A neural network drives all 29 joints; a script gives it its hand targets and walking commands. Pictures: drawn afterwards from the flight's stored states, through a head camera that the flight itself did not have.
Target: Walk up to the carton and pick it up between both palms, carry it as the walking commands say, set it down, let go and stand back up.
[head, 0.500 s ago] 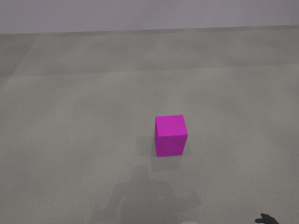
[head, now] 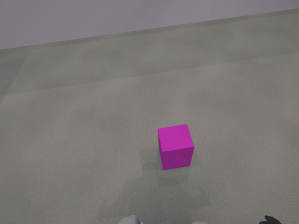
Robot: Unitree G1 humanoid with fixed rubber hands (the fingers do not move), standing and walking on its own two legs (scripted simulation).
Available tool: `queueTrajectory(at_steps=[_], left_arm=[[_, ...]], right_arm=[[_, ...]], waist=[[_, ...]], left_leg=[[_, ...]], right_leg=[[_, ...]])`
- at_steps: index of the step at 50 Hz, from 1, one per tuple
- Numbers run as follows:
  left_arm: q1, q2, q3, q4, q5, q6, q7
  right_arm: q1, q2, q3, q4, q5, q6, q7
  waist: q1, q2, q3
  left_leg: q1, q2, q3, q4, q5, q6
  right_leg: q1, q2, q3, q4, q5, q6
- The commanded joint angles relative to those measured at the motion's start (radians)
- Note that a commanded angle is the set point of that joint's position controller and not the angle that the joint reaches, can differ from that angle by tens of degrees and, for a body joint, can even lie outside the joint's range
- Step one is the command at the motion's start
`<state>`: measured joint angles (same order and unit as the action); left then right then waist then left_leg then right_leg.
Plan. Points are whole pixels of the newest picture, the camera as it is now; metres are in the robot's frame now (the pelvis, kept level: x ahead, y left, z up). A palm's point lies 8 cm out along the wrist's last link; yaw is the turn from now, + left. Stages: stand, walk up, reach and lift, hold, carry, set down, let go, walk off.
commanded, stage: walk up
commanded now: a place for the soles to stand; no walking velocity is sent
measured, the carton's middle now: (174, 148) +0.64 -0.10 -0.62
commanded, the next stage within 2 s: none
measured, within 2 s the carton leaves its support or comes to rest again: neither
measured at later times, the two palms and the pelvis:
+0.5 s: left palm (51, 200) +0.21 +0.33 -0.10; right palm (280, 223) +0.14 -0.30 -0.08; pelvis +0.12 +0.03 +0.01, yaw -5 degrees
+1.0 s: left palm (59, 194) +0.23 +0.32 -0.11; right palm (278, 218) +0.15 -0.30 -0.09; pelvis +0.12 +0.03 +0.00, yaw -5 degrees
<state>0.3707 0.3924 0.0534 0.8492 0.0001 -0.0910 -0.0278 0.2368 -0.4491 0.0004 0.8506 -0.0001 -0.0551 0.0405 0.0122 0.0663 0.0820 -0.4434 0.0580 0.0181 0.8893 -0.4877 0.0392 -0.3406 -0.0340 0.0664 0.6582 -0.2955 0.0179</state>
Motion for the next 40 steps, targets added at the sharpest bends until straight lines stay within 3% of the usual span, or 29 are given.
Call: queueTrajectory(at_steps=[1, 2, 3, 4, 6, 7, 8, 9, 10, 11, 12, 13, 15, 17, 18, 19, 22, 23, 24, 25, 27, 29, 32, 33, 34, 35, 36, 37, 40], left_arm=[[-0.124, 0.272, 0.056, -0.118, 0.016, 0.018, 0.007], [-0.117, 0.170, 0.012, -0.141, 0.007, 0.020, 0.014], [-0.088, 0.162, 0.011, -0.129, 0.005, 0.021, 0.025], [-0.104, 0.242, 0.042, -0.095, 0.007, 0.024, 0.027], [-0.050, 0.290, 0.044, -0.061, -0.005, 0.016, 0.011], [-0.011, 0.274, 0.050, -0.056, 0.000, 0.017, 0.004], [0.032, 0.254, 0.044, -0.035, 0.001, 0.013, 0.001], [0.040, 0.234, 0.045, -0.045, 0.000, 0.018, -0.003], [-0.013, 0.222, 0.044, -0.056, 0.004, 0.023, 0.001], [-0.054, 0.241, 0.053, -0.064, 0.014, 0.031, -0.002], [-0.069, 0.208, 0.045, -0.081, 0.003, 0.033, 0.003], [-0.089, 0.202, 0.041, -0.067, 0.004, 0.036, 0.004], [-0.138, 0.177, 0.035, -0.083, 0.005, 0.036, 0.003], [-0.146, 0.171, 0.029, -0.083, 0.013, 0.034, 0.005], [-0.133, 0.157, 0.033, -0.081, 0.001, 0.027, 0.006], [-0.130, 0.164, 0.028, -0.066, 0.009, 0.031, 0.010], [-0.021, 0.154, 0.038, -0.036, 0.016, 0.021, 0.028], [0.027, 0.221, 0.063, -0.014, 0.027, 0.018, 0.040], [0.098, 0.287, 0.082, -0.022, 0.028, 0.017, 0.046], [0.047, 0.275, 0.070, -0.024, 0.015, 0.021, 0.051], [-0.052, 0.254, 0.045, -0.033, 0.006, 0.024, 0.052], [-0.105, 0.257, 0.048, -0.045, 0.015, 0.042, 0.047], [-0.166, 0.239, 0.047, -0.083, 0.015, 0.068, 0.030], [-0.201, 0.221, 0.039, -0.076, 0.007, 0.077, 0.029], [-0.241, 0.200, 0.035, -0.092, 0.012, 0.087, 0.021], [-0.250, 0.181, 0.031, -0.085, 0.007, 0.093, 0.020], [-0.211, 0.191, 0.034, -0.056, 0.007, 0.100, 0.019], [-0.193, 0.198, 0.039, -0.043, 0.014, 0.107, 0.015], [-0.119, 0.196, 0.049, -0.014, 0.029, 0.101, 0.003]], right_arm=[[0.237, -0.198, -0.126, 0.003, -0.018, -0.027, -0.007], [0.329, -0.293, -0.156, 0.033, -0.039, -0.041, -0.020], [0.241, -0.347, -0.159, -0.002, -0.051, -0.042, -0.023], [0.116, -0.318, -0.145, -0.039, -0.042, -0.041, -0.029], [0.099, -0.305, -0.139, -0.037, -0.026, -0.038, -0.025], [0.089, -0.261, -0.129, -0.039, -0.027, -0.044, -0.021], [0.080, -0.237, -0.118, -0.043, -0.018, -0.046, -0.020], [0.105, -0.240, -0.118, -0.040, -0.010, -0.049, -0.021], [0.133, -0.251, -0.117, -0.043, -0.015, -0.044, -0.021], [0.148, -0.232, -0.115, -0.033, -0.010, -0.042, -0.020], [0.157, -0.238, -0.111, -0.035, -0.015, -0.041, -0.027], [0.148, -0.242, -0.114, -0.030, -0.017, -0.038, -0.029], [0.170, -0.228, -0.112, -0.033, -0.013, -0.034, -0.040], [0.144, -0.228, -0.105, -0.046, -0.009, -0.025, -0.042], [0.117, -0.231, -0.097, -0.060, -0.014, -0.016, -0.040], [0.096, -0.220, -0.100, -0.067, -0.010, -0.009, -0.043], [0.060, -0.202, -0.085, -0.067, 0.000, 0.000, -0.045], [0.052, -0.155, -0.075, -0.086, 0.004, 0.002, -0.046], [0.061, -0.107, -0.051, -0.111, 0.017, -0.004, -0.051], [0.056, -0.100, -0.048, -0.108, 0.024, 0.006, -0.063], [0.061, -0.117, -0.053, -0.053, 0.009, 0.022, -0.064], [0.076, -0.145, -0.062, -0.044, 0.005, 0.006, -0.062], [0.162, -0.152, -0.073, 0.018, 0.004, -0.001, -0.061], [0.141, -0.162, -0.082, 0.037, 0.001, 0.002, -0.065], [0.159, -0.199, -0.088, 0.031, -0.014, -0.002, -0.072], [0.112, -0.223, -0.097, 0.018, -0.024, -0.004, -0.074], [0.028, -0.257, -0.086, 0.005, -0.020, -0.007, -0.075], [-0.032, -0.261, -0.083, -0.009, -0.022, -0.011, -0.075], [-0.092, -0.251, -0.081, -0.020, -0.023, -0.002, -0.065]], waist=[[-0.123, -0.190, -0.128], [-0.178, 0.181, -0.123], [-0.153, 0.231, -0.067], [-0.097, 0.057, 0.050], [-0.065, 0.090, 0.046], [-0.047, 0.026, 0.041], [-0.023, 0.079, 0.019], [-0.032, 0.114, 0.002], [-0.054, 0.080, -0.010], [-0.065, 0.057, -0.021], [-0.071, 0.106, -0.009], [-0.072, 0.046, 0.003], [-0.087, 0.089, 0.023], [-0.070, 0.110, -0.008], [-0.065, 0.150, -0.029], [-0.064, 0.094, -0.012], [0.015, 0.016, -0.103], [0.042, -0.028, -0.161], [0.064, -0.239, -0.202], [0.039, -0.245, -0.215], [-0.009, -0.187, -0.105], [-0.004, -0.298, -0.056], [-0.043, -0.253, -0.101], [-0.054, -0.190, -0.066], [-0.074, -0.152, -0.074], [-0.054, -0.046, -0.022], [-0.016, -0.010, -0.025], [0.001, -0.004, -0.018], [0.038, -0.008, -0.015]], left_leg=[[0.348, -0.026, 0.081, -0.323, 0.230, -0.031], [0.464, 0.173, -0.250, -0.559, -0.034, -0.006], [0.450, 0.339, -0.612, -0.727, -0.277, 0.053], [0.305, 0.329, -0.595, -0.721, -0.286, 0.091], [0.238, 0.294, -0.514, -0.684, -0.201, 0.104], [0.270, 0.279, -0.449, -0.674, -0.088, 0.086], [0.274, 0.220, -0.317, -0.648, 0.078, 0.043], [0.268, 0.216, -0.262, -0.627, 0.163, 0.075], [0.306, 0.202, -0.265, -0.615, 0.230, 0.095], [0.357, 0.188, -0.245, -0.612, 0.279, 0.053], [0.390, 0.219, -0.221, -0.596, 0.391, 0.084], [0.413, 0.230, -0.218, -0.590, 0.424, 0.104], [0.439, 0.189, -0.107, -0.542, 0.701, 0.096], [0.432, 0.159, -0.034, -0.461, 0.941, 0.094], [0.365, 0.146, 0.006, -0.451, 0.935, 0.108], [0.334, 0.151, -0.002, -0.417, 0.973, 0.098], [0.308, 0.129, 0.039, -0.213, 0.846, 0.072], [0.185, 0.094, 0.058, -0.077, 0.725, 0.023], [0.026, -0.020, 0.069, 0.185, 0.407, -0.019], [-0.033, -0.067, -0.007, 0.219, -0.110, -0.032], [0.022, -0.016, -0.055, 0.076, -0.144, -0.006], [0.009, -0.007, -0.038, -0.042, -0.107, -0.006], [0.189, -0.047, 0.062, -0.271, 0.152, -0.007], [0.272, -0.033, 0.048, -0.324, 0.234, -0.001], [0.245, 0.023, -0.031, -0.386, 0.157, 0.005], [0.152, 0.105, -0.169, -0.476, 0.058, 0.041], [0.055, 0.204, -0.296, -0.557, -0.020, 0.088], [0.004, 0.245, -0.335, -0.565, -0.056, 0.135], [-0.083, 0.200, -0.259, -0.495, -0.022, 0.112]], right_leg=[[-0.163, -0.101, 0.152, -0.040, -0.141, -0.169], [-0.342, 0.032, 0.005, 0.312, -0.174, -0.111], [-0.498, 0.115, 0.027, 0.446, -0.225, -0.072], [-0.479, 0.047, 0.086, 0.484, -0.154, -0.070], [-0.362, 0.005, 0.073, 0.463, -0.073, -0.064], [-0.359, -0.006, 0.049, 0.434, -0.051, -0.058], [-0.301, -0.019, 0.045, 0.390, -0.009, -0.058], [-0.272, -0.023, 0.011, 0.362, -0.021, -0.053], [-0.278, -0.017, -0.023, 0.324, -0.027, -0.043], [-0.295, 0.002, -0.003, 0.330, 0.011, -0.047], [-0.316, 0.007, -0.009, 0.291, -0.012, -0.035], [-0.333, -0.006, -0.007, 0.271, 0.001, -0.034], [-0.335, -0.003, -0.046, 0.206, 0.016, -0.036], [-0.229, 0.012, -0.108, 0.133, 0.020, -0.038], [-0.130, 0.019, -0.144, 0.093, 0.028, -0.033], [-0.111, 0.024, -0.156, 0.055, 0.047, -0.046], [0.133, 0.065, -0.147, -0.162, 0.229, -0.094], [0.294, -0.010, -0.011, -0.128, 0.438, -0.146], [0.390, -0.217, 0.309, -0.192, 0.647, -0.244], [0.385, -0.318, 0.434, -0.192, 0.773, -0.350], [0.180, -0.260, 0.292, -0.195, 0.601, -0.290], [0.162, -0.196, 0.216, -0.186, 0.465, -0.263], [0.019, -0.109, 0.108, -0.137, 0.265, -0.193], [-0.089, -0.098, 0.106, -0.126, 0.148, -0.164], [-0.098, -0.045, 0.030, -0.069, 0.050, -0.125], [-0.103, -0.013, 0.029, -0.009, -0.025, -0.090], [-0.021, 0.016, -0.019, 0.021, -0.094, -0.079], [0.023, 0.028, -0.031, 0.086, -0.135, -0.071], [0.148, 0.018, -0.034, -0.005, -0.148, -0.087]])
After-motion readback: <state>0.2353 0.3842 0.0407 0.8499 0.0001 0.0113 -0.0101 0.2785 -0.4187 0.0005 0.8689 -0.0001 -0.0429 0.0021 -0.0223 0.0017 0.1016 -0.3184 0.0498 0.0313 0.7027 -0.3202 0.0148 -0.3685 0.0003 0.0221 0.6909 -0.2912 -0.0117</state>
